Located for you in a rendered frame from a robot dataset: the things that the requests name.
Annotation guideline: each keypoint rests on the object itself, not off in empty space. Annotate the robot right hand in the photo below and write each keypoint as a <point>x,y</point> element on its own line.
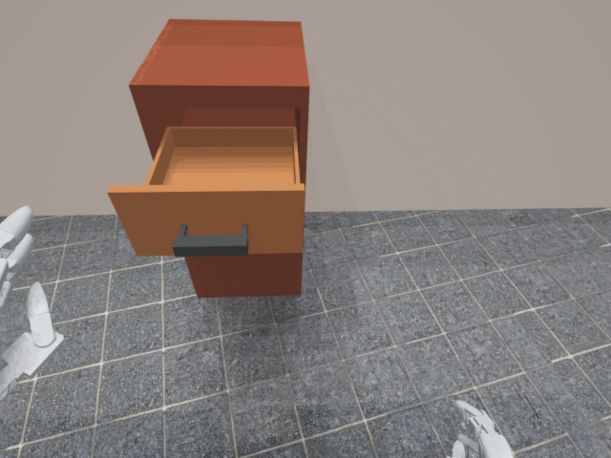
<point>490,443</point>

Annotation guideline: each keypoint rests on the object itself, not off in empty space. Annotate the handle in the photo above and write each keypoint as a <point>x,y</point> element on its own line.
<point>203,246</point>

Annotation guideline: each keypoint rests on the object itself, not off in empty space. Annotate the robot left hand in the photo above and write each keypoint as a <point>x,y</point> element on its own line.
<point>27,355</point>

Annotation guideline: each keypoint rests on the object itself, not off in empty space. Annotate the cabinet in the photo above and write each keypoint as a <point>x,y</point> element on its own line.
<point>229,73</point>

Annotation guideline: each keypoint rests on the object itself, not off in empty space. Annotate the drawer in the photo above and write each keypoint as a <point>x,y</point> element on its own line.
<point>214,179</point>

